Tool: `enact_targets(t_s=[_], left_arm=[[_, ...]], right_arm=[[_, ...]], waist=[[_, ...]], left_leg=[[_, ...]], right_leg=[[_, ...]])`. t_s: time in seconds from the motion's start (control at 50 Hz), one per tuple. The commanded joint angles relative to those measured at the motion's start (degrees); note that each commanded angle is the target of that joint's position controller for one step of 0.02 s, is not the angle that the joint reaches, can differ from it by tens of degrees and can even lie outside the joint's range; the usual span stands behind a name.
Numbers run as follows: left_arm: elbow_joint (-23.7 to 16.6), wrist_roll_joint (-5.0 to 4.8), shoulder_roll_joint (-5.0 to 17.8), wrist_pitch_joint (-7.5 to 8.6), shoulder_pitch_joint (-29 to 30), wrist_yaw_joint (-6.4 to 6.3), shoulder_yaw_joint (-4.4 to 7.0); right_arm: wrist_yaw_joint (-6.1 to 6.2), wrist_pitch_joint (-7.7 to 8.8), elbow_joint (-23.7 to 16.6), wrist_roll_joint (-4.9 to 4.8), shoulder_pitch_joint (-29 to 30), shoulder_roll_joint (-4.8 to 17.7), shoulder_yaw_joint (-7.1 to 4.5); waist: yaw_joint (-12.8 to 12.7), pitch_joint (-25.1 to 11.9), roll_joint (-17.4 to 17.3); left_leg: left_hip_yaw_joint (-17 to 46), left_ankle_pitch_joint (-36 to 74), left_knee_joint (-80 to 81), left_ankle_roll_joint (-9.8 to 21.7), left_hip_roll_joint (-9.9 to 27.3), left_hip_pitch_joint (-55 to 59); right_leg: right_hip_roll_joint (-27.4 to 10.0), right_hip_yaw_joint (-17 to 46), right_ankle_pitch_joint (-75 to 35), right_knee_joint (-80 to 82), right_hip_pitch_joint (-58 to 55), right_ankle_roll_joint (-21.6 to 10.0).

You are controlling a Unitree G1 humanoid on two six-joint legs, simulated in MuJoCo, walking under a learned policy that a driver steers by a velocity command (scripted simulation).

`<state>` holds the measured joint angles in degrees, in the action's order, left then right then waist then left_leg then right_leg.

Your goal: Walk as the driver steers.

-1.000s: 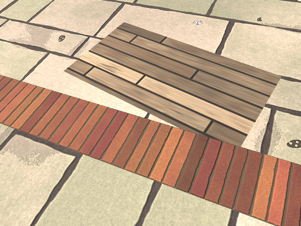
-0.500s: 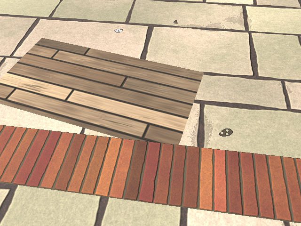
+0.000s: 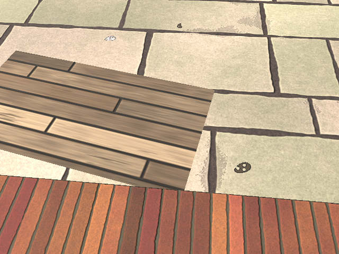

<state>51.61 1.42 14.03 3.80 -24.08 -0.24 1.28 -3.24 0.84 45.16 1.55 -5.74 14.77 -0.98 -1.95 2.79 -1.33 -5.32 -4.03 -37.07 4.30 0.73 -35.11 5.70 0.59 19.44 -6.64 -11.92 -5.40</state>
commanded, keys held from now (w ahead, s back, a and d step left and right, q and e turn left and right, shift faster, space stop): w+q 0.80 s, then w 0.20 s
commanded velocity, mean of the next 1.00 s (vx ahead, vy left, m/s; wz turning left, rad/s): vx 0.49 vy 0.00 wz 0.48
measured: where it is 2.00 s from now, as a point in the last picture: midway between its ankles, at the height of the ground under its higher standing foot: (145, 189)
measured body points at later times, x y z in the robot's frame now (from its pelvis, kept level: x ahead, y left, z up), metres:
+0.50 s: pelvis +0.28 +0.02 +0.01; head +0.31 +0.04 +0.46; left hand +0.43 +0.30 -0.08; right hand +0.33 -0.26 -0.11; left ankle +0.17 +0.07 -0.73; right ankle +0.49 -0.09 -0.68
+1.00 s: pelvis +0.52 +0.07 +0.02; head +0.55 +0.08 +0.47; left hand +0.37 +0.29 -0.11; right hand +0.82 -0.03 -0.08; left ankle +0.57 +0.27 -0.67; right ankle +0.51 -0.05 -0.73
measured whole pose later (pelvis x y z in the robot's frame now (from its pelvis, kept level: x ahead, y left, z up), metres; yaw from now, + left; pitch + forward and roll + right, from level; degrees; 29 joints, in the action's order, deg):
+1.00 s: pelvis +0.52 +0.07 +0.02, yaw +32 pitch +1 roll -1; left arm 48.6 0.6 14.5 4.6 -25.3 0.7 1.7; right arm -2.7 -0.9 39.8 1.9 -5.9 16.0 -2.5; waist -3.8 1.3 -2.9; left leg 3.7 -3.5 -45.8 2.6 1.9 -37.1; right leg 0.9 -8.9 14.3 -14.2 0.9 -1.7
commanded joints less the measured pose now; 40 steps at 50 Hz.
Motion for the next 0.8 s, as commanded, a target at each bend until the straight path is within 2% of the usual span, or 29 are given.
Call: enact_targets(t_s=[0.02,0.04,0.06,0.08,0.1,0.12,0.14,0.16,0.18,0.2,0.22,0.24,0.28,0.32,0.38,0.46,0.5,0.54,0.56,0.58,0.6,0.62,0.64,0.66,0.68,0.7,0.72,0.76,0.8], left_arm=[[-1.0,0.59,9.8,0.66,-0.3,-1.24,1.83],[-1.0,1.09,10.8,0.19,0.5,-1.46,2.09],[-1.2,0.88,11.5,-0.22,1.5,-1.6,2.2],[-3.0,0.51,9.9,0.15,1.4,-1.55,1.55],[-4.9,-0.65,5.7,0.73,-1.2,-0.31,1.18],[-5.9,0.72,8.9,1.19,2.1,-0.29,1.34],[-7.1,0.32,9.2,1.93,6.0,0.03,1.23],[-7.6,0.15,8.8,2.37,7.3,0.15,1.04],[-8.3,0.68,8.0,1.73,8.6,0.18,0.97],[-8.2,1.38,7.3,0.48,7.5,0.33,0.63],[-8.4,1.64,6.7,-0.63,6.7,0.49,0.47],[-8.7,1.74,6.1,-1.43,6.8,0.6,0.24],[-10.2,1.61,5.6,-2.05,10.0,0.78,-0.02],[-12.6,1.48,5.8,-2.21,15.8,0.73,-0.13],[-14.5,1.2,5.6,-2.19,21.3,0.78,-0.32],[-17.1,0.71,5.7,-1.51,27.4,1.2,-0.58],[-18.7,0.62,6.2,-1.05,30.1,1.64,-0.6],[-18.3,0.22,7.5,-0.43,26.2,1.48,-0.18],[-17.0,0.05,8.6,-0.17,21.6,1.12,0.25],[-15.0,-0.04,10.0,0.35,14.4,0.53,0.94],[-13.8,0.59,12.9,1.09,6.0,-0.26,1.87],[-14.1,1.52,16.7,1.04,-0.4,-1.24,2.89],[-13.9,0.76,18.7,-0.2,2.6,-1.17,3.69],[-14.7,0.42,12.3,-0.9,6.4,-0.89,2.8],[-15.0,0.26,8.3,-0.93,9.0,-0.58,1.76],[-14.6,0.61,6.7,-0.78,10.4,-0.29,1.29],[-13.8,0.43,6.5,-0.31,9.9,-0.23,1.18],[-12.4,-0.09,6.9,1.01,8.5,0.52,1.46],[-11.4,-0.47,7.4,1.79,7.3,0.9,1.87]], right_arm=[[0.85,1.05,-2.9,-0.12,-1.1,5.3,-1.38],[1.29,1.32,-0.6,-0.26,-8.6,6.6,-2.02],[1.81,1.75,1.7,0.15,-16.7,7.5,-2.72],[2.73,1.62,2.9,0.99,-24.5,12.1,-4.24],[2.9,0.82,1.9,0.14,-21.7,15.5,-5.29],[2.21,0.83,1.6,-1.96,-17.1,14.7,-5.51],[2.4,0.82,0.8,-1.83,-13.9,12.0,-5.0],[2.48,0.92,1.3,-1.24,-12.9,9.0,-4.3],[2.72,1.34,1.6,-1.06,-12.2,7.7,-3.89],[2.94,1.69,1.6,-1.01,-11.3,7.0,-3.53],[2.95,2.15,1.7,-1.16,-11.7,7.3,-3.56],[2.94,2.55,1.9,-1.27,-12.5,8.0,-3.74],[3.0,2.7,2.0,-1.36,-13.9,9.2,-4.13],[3.04,2.58,2.1,-1.61,-16.0,9.5,-4.26],[3.06,2.28,2.4,-1.86,-19.6,9.5,-4.5],[3.57,1.81,2.2,-1.13,-23.2,9.6,-4.69],[3.85,1.39,1.5,-0.91,-23.5,10.5,-4.93],[4.46,1.22,0.1,-0.64,-20.2,11.7,-5.23],[4.54,1.29,-0.8,-0.51,-18.0,12.3,-5.37],[4.21,1.54,-1.2,-0.74,-16.5,12.5,-5.28],[3.47,1.99,-2.1,-1.61,-16.0,10.7,-4.79],[3.36,2.56,-3.8,-2.76,-19.5,5.2,-3.52],[3.27,2.27,-4.8,-1.97,-23.9,6.8,-3.65],[3.65,1.27,-2.5,-0.43,-21.4,10.0,-4.07],[3.02,1.07,-2.9,-0.11,-17.0,9.6,-4.01],[2.55,0.72,-3.2,-0.31,-16.0,8.3,-3.85],[2.04,-0.03,-3.5,0.13,-15.4,7.6,-3.76],[1.3,-1.31,-3.7,0.11,-15.5,6.9,-3.59],[0.82,-1.86,-5.0,-0.17,-13.1,6.6,-3.57]], waist=[[3.2,-0.5,6.1],[6.2,-4.5,6.5],[10.2,-8.4,5.3],[12.5,-13.9,-0.7],[6.9,-17.5,-15.1],[6.5,-14.7,-5.0],[5.9,-8.7,-1.2],[4.0,-3.3,3.6],[2.4,-1.4,4.6],[0.8,-1.3,3.9],[0.3,-1.8,2.4],[0.1,-1.9,1.8],[0.6,-0.9,1.1],[2.3,0.7,0.3],[5.0,-0.2,-1.0],[7.7,-0.6,-2.1],[8.5,-0.3,-2.1],[5.5,-1.3,-3.8],[3.3,-2.7,-4.2],[-0.4,-5.6,-2.9],[-4.4,-12.2,1.7],[-4.5,-20.7,11.1],[-0.6,-22.8,20.3],[0.0,-13.4,8.1],[-0.2,-7.3,3.1],[1.1,-4.2,3.3],[1.9,-2.6,5.7],[2.6,-2.3,7.5],[3.0,-2.2,7.5]], left_leg=[[-2.3,-4.3,1.9,3.5,-5.1,10.4],[-2.2,-6.7,3.1,4.6,-6.9,16.8],[-0.9,-4.9,7.6,6.1,-6.9,27.5],[14.8,-11.8,9.2,10.0,4.6,40.2],[49.1,-10.4,17.4,19.7,18.4,52.1],[49.2,-9.4,20.3,20.3,17.8,49.0],[41.1,-8.7,21.1,19.2,16.8,42.0],[35.3,-3.8,22.7,17.0,14.6,34.1],[31.4,-0.5,23.3,15.1,11.6,28.9],[27.9,2.4,24.2,13.7,9.0,25.5],[26.0,4.6,24.7,13.7,8.0,23.9],[24.6,6.1,25.1,13.8,7.0,22.7],[22.8,4.6,26.5,13.3,5.2,20.9],[23.0,3.9,27.3,12.0,4.2,21.4],[23.3,7.4,25.1,9.6,3.2,26.3],[25.5,14.4,20.7,8.9,3.8,32.6],[27.3,18.8,18.6,8.4,4.2,34.4],[28.7,19.7,16.0,6.5,4.7,32.7],[29.2,21.7,13.4,5.3,4.6,30.9],[28.2,24.3,6.1,4.1,2.5,29.3],[24.4,17.5,-6.9,2.4,-0.9,24.3],[16.8,-10.0,-23.8,0.6,-6.1,12.4],[12.4,-29.0,-33.1,0.0,-9.2,0.5],[12.8,-23.2,-37.6,-0.1,-4.2,-3.8],[11.9,-18.5,-36.3,-0.5,-3.0,-2.7],[11.5,-16.3,-33.8,-0.9,-1.3,-1.0],[11.2,-15.7,-31.9,-1.3,0.1,0.1],[10.7,-13.9,-31.0,-1.7,0.6,2.0],[10.6,-10.9,-30.7,-1.7,1.0,-0.6]], right_leg=[[-17.2,-2.6,-69.2,-12.9,3.8,-1.3],[-16.9,-3.4,-73.1,-22.8,3.4,-0.7],[-15.9,-5.0,-67.7,-35.7,8.3,-0.1],[-12.8,-6.9,-47.1,-54.5,20.0,0.7],[1.8,-4.3,6.3,-76.5,43.3,4.2],[-1.8,5.0,4.9,-79.5,49.2,2.8],[-4.9,5.2,1.1,-77.3,50.5,2.7],[-7.3,4.2,-0.8,-71.9,49.2,2.7],[-9.0,4.4,-0.8,-67.7,46.9,3.3],[-9.6,3.9,-0.8,-64.9,44.1,4.2],[-9.9,3.3,-0.6,-62.6,42.8,5.1],[-10.2,2.4,-0.9,-60.5,42.8,5.9],[-10.8,1.0,-4.5,-54.8,44.5,7.4],[-11.2,0.2,-10.1,-48.0,47.7,8.7],[-10.3,0.2,-17.2,-40.2,49.6,9.2],[-8.0,0.2,-18.4,-33.5,50.9,8.4],[-6.1,0.0,-16.6,-29.5,49.5,7.5],[-5.0,1.4,-13.4,-25.0,41.1,6.2],[-4.2,1.6,-11.3,-23.5,34.3,5.2],[-3.9,1.8,-11.3,-20.4,25.2,3.8],[-10.5,7.6,-7.6,-18.1,12.1,1.4],[-26.2,25.7,3.4,-16.5,-2.9,-1.7],[-32.1,47.3,7.0,-10.3,-4.8,-6.9],[-29.8,40.7,11.2,-10.5,2.7,-6.3],[-26.6,31.0,5.7,-9.5,10.1,-5.4],[-23.9,23.7,-2.3,-8.1,15.2,-3.9],[-22.0,18.7,-8.2,-7.2,18.2,-3.2],[-20.5,12.7,-17.2,-6.0,20.6,-2.6],[-20.5,8.3,-22.5,-5.0,20.0,-3.1]])
Keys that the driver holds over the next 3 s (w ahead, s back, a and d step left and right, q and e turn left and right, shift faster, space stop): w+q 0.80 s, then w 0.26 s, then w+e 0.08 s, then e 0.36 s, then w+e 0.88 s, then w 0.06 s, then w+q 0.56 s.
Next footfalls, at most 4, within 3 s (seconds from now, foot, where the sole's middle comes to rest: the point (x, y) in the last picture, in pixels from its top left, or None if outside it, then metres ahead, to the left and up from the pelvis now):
0.06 left None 0.21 0.07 -0.76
0.60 right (194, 230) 0.55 -0.03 -0.76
1.14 left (116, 205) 0.64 0.29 -0.76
1.94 right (165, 157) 0.98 0.10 -0.91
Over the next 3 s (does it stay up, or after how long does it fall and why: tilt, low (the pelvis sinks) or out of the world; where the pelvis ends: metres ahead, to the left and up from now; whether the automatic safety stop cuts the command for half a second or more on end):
stays up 1.32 0.14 -0.12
